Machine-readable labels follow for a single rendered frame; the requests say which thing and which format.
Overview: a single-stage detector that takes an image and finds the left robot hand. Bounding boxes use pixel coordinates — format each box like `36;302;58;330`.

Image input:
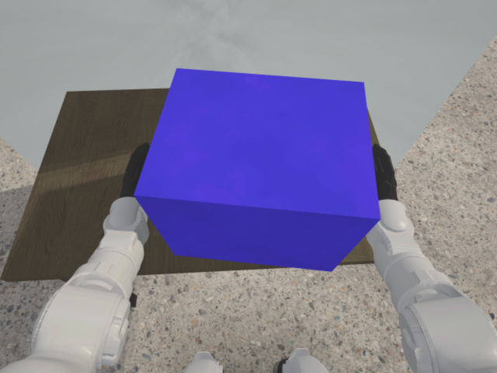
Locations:
120;142;150;198

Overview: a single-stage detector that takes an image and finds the left robot shin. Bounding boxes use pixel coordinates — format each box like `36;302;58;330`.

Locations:
194;351;216;363

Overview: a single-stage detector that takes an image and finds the right robot hand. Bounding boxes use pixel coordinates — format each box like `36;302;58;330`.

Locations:
372;144;398;200

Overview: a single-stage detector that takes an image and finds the robot right upper arm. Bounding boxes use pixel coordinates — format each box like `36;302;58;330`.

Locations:
398;296;497;373

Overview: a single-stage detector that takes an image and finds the table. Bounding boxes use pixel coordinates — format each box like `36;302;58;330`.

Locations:
0;88;380;308

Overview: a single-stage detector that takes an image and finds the right robot forearm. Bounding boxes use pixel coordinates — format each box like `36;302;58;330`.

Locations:
366;200;497;341

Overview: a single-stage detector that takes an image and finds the robot left upper arm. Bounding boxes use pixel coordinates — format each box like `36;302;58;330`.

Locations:
0;285;130;373

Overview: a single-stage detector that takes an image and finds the carton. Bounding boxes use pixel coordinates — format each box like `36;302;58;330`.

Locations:
134;68;381;272

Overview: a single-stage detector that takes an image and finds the robot right thigh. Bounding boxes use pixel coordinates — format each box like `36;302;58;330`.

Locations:
283;356;329;373

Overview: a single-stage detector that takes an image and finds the left robot forearm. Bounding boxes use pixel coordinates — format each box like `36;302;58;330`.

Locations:
31;197;149;352

